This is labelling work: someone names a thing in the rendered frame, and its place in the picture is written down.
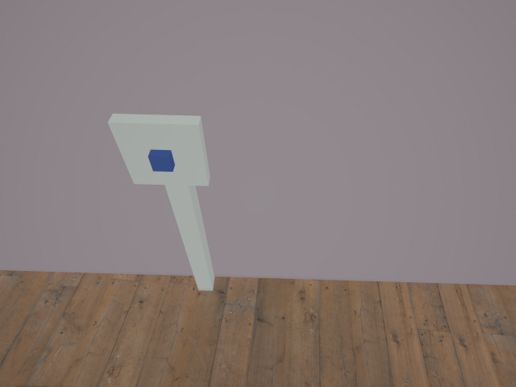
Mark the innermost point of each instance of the button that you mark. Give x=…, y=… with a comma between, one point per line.
x=161, y=160

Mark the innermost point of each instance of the panel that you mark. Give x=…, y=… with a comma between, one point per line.
x=136, y=135

